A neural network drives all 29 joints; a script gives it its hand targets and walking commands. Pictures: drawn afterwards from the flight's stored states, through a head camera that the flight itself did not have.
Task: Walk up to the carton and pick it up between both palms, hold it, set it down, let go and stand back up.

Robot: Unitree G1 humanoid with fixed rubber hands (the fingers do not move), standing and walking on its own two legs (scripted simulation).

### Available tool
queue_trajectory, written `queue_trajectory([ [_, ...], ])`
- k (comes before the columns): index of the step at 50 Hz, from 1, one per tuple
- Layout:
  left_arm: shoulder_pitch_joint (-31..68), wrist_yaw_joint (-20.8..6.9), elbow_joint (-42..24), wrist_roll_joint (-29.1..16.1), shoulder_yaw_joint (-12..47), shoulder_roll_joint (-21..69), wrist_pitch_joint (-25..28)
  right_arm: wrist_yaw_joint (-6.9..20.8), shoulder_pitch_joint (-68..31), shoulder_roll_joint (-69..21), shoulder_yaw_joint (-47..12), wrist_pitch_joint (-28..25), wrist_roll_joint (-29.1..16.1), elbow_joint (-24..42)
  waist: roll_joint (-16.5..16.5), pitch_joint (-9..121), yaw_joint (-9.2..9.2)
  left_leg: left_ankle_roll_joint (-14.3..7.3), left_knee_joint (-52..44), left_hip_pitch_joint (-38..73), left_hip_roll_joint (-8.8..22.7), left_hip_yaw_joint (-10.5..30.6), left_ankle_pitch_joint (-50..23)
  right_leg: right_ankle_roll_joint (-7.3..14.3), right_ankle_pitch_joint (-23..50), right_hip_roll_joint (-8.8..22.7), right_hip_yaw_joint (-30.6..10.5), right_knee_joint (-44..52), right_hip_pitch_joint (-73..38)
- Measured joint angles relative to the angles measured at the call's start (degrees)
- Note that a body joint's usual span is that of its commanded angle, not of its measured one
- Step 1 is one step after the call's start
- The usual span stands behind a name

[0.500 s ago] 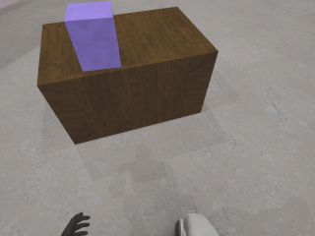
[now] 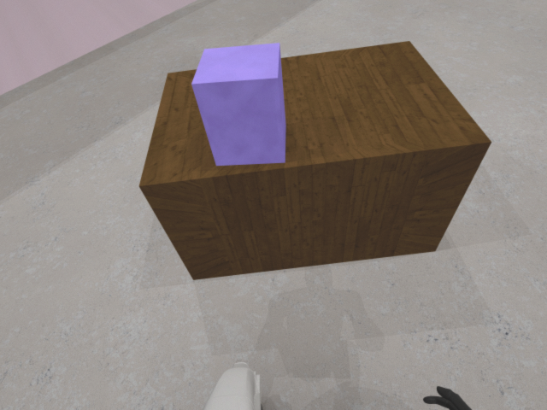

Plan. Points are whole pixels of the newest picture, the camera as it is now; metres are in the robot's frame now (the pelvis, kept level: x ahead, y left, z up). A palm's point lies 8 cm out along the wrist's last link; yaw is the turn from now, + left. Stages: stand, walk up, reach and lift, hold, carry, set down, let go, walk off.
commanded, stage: walk up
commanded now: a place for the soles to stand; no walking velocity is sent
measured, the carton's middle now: (246, 107) +0.88 +0.12 -0.06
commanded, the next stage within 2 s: none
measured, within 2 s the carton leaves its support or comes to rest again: neither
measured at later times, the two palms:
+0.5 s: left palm (100, 333) +0.26 +0.37 -0.11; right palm (404, 369) +0.20 -0.16 -0.10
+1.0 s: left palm (100, 278) +0.37 +0.39 -0.09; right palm (364, 267) +0.39 -0.14 -0.13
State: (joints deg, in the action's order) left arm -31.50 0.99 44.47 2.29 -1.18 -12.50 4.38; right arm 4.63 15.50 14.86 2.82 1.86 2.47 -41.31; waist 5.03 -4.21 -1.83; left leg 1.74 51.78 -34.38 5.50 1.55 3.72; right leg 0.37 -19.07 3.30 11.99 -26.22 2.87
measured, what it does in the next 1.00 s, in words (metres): walks ahead: left foot, then right foot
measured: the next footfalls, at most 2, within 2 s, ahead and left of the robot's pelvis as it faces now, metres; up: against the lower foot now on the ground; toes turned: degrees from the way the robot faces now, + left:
left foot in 0.14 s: +0.22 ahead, +0.16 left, +0.00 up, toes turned +7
right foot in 0.68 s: +0.38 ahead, +0.00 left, +0.00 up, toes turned -8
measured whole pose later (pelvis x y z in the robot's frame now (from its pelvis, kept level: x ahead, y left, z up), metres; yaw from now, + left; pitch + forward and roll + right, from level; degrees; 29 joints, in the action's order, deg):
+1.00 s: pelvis +0.34 +0.13 +0.00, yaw -6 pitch -5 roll +2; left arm -26.5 2.0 43.0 1.2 -1.6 -11.4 2.0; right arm 3.1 17.9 18.4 3.2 2.1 1.0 -40.3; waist 5.4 -5.1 -0.7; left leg 1.7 63.5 -32.9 5.9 3.0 11.2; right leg 0.3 -16.7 3.2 0.9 -31.9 10.3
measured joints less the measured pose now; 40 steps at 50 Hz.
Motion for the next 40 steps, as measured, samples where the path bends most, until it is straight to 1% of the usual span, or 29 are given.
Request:
queue_trajectory([
  [4, -0.8, -0.3, -1.1, 0.7, 0.7, 0.2, -0.4, 0.0, -1.6, -2.1, -1.0, 0.2, 0.5, -0.5, -1.1, 0.1, -1.17, -0.9, -9.6, 3.9, 0.3, -3.3, 4.3, -1.7, -2.8, 0.1, 1.0, -0.2, -1.8],
  [6, -1.1, -0.2, -1.4, 0.9, 0.9, 0.1, -1.0, -0.1, -2.2, -2.8, -1.1, -0.1, 0.5, -0.4, -2.1, 0.2, -1.71, -2.0, -13.8, 6.8, -0.3, -4.3, 7.0, -2.7, -5.0, 0.9, 1.3, -1.5, -2.5],
  [7, -1.3, -0.1, -1.5, 0.9, 1.0, -0.1, -1.4, -0.2, -2.5, -3.2, -1.0, -0.6, 0.6, -0.2, -2.9, 0.3, -1.83, -2.7, -15.8, 8.6, -0.8, -4.6, 7.1, -3.0, -6.6, 1.6, 1.3, -3.0, -2.6],
  [8, -1.0, -0.1, -1.2, 0.8, 0.9, -0.5, -1.8, -0.4, -3.0, -3.8, -0.9, -1.2, 0.7, -0.4, -4.7, -0.3, -1.59, -3.4, -15.8, 9.3, -2.1, -5.4, 5.2, -2.7, -8.4, 3.4, 0.9, -5.7, -2.4],
  [9, -0.4, -0.1, -0.9, 0.7, 0.9, -0.7, -2.2, -0.7, -3.7, -4.2, -1.0, -2.0, 0.8, -0.5, -6.5, -1.4, -1.38, -4.1, -14.5, 10.1, -3.5, -6.5, 6.0, -1.4, -9.6, 5.6, 0.1, -10.2, -1.5],
  [10, -0.2, -0.3, -0.9, 0.4, 1.0, -0.6, -2.7, -1.0, -4.0, -4.0, -1.2, -2.7, 1.1, -0.3, -7.1, -2.3, -1.15, -4.7, -12.6, 10.8, -4.1, -7.3, 8.0, 0.2, -8.7, 6.5, -1.9, -16.5, 0.4],
  [11, -0.1, -0.6, -1.3, 0.0, 1.1, -0.2, -3.2, -1.5, -4.1, -3.6, -1.3, -3.1, 1.0, -0.2, -6.5, -2.7, -0.69, -5.3, -10.8, 11.5, -3.7, -7.5, 10.4, 0.8, -9.9, 5.4, -4.3, -23.5, 2.9],
  [13, 0.3, -0.9, -1.7, -0.4, 1.1, 0.0, -4.5, -2.8, -3.5, -3.1, -1.0, -3.1, -0.5, -0.6, -5.2, -2.5, 1.03, -5.8, -10.6, 14.1, -2.9, -7.3, 13.1, 1.3, -10.9, 2.4, -7.1, -36.0, 8.4],
  [15, 1.8, -1.1, -2.3, -0.6, 0.6, -0.6, -5.3, -3.9, -1.3, -2.6, -0.9, -2.9, -1.5, -0.9, -4.7, -1.9, 2.42, -5.6, -13.7, 17.8, -2.9, -7.4, 13.0, 1.4, -8.2, 0.6, -8.7, -43.3, 13.8],
  [16, 2.9, -1.3, -2.9, -0.8, 0.1, -1.0, -5.3, -4.2, 0.0, -2.3, -0.8, -2.9, -1.6, -1.1, -4.7, -1.6, 2.81, -5.8, -15.6, 19.5, -3.2, -7.5, 12.7, 1.4, -6.4, 0.2, -9.3, -44.6, 16.3],
  [20, 7.3, -1.6, -6.1, -1.0, -1.7, -2.6, -3.9, -4.5, 4.3, -1.3, 0.0, -2.7, -1.0, -2.7, -5.5, -1.5, 3.48, -6.6, -21.6, 24.3, -4.8, -8.2, 11.8, 0.9, 0.3, 0.5, -12.4, -41.4, 24.2],
  [23, 9.3, -1.6, -6.5, -0.7, -2.7, -3.4, -3.7, -4.3, 6.4, -1.4, 0.0, -2.7, -0.5, -3.9, -6.9, -1.1, 3.80, -6.9, -24.3, 26.9, -6.4, -9.4, 12.1, 0.1, 5.4, 0.6, -14.2, -37.2, 27.5],
  [25, 9.8, -1.4, -6.0, -0.6, -2.9, -3.3, -4.1, -4.1, 7.5, -1.5, -0.2, -2.7, -0.4, -4.0, -7.3, -0.5, 4.16, -7.1, -25.5, 28.2, -7.1, -10.4, 12.8, -0.4, 7.6, 0.5, -13.9, -33.5, 28.2],
  [28, 10.3, -0.8, -5.1, -0.9, -2.5, -2.3, -4.8, -3.8, 8.7, -1.5, -0.5, -2.8, -0.2, -3.0, -7.0, -0.2, 5.03, -7.2, -26.1, 29.4, -8.1, -11.8, 14.3, -0.7, 9.0, 0.2, -12.1, -24.7, 27.0],
  [32, 11.9, -0.1, -4.9, -0.7, -1.4, 0.0, -4.9, -3.8, 9.5, -1.3, -1.3, -2.3, 0.3, -1.5, -5.3, -1.5, 6.21, -7.3, -23.4, 29.8, -8.7, -13.4, 18.1, -0.3, 7.2, -1.0, -9.1, -13.6, 23.1],
  [34, 12.4, 0.2, -5.3, -0.4, -0.9, 1.2, -4.5, -3.8, 10.2, -0.9, -1.6, -1.8, 0.5, -1.3, -3.8, -1.7, 6.44, -7.1, -20.2, 29.4, -8.3, -14.1, 21.3, 0.7, 6.6, -2.4, -7.9, -10.1, 20.6],
  [35, 12.6, 0.3, -5.5, -0.3, -0.7, 1.8, -4.1, -3.8, 10.5, -0.4, -1.7, -1.6, 0.4, -1.5, -2.3, -1.9, 6.25, -6.8, -17.5, 28.8, -7.2, -14.2, 23.3, 2.0, 8.7, -3.5, -7.6, -9.3, 19.9],
  [36, 13.1, 0.5, -5.6, 0.0, -0.4, 2.5, -3.6, -3.8, 10.5, 0.1, -1.8, -1.3, 0.3, -2.0, -0.3, -2.4, 6.05, -6.2, -13.3, 27.6, -5.5, -13.7, 25.2, 2.8, 8.5, -4.7, -6.9, -10.1, 19.6],
  [37, 13.4, 0.7, -6.2, 0.4, -0.1, 2.5, -3.0, -3.8, 10.5, 0.0, -2.0, -0.8, 0.4, -2.5, 0.4, -2.7, 5.60, -4.8, -6.4, 25.0, -4.7, -12.5, 24.5, 3.3, 7.0, -5.0, -6.5, -11.6, 19.7],
  [38, 13.4, 1.0, -6.7, 0.7, 0.1, 2.2, -2.5, -3.6, 10.5, -0.3, -2.3, -0.2, 0.5, -2.8, -0.1, -2.9, 4.83, -3.4, 1.7, 21.9, -5.2, -11.0, 26.0, 3.5, 5.0, -4.4, -6.8, -13.5, 19.7],
  [40, 12.8, 2.0, -6.5, 0.7, -0.2, 1.7, -2.5, -3.2, 10.3, -0.5, -2.8, 1.5, 0.5, -3.0, -2.3, -2.5, 2.83, -2.3, 15.3, 16.2, -6.4, -9.4, 26.9, 3.8, 1.8, -2.5, -8.4, -15.5, 18.5],
])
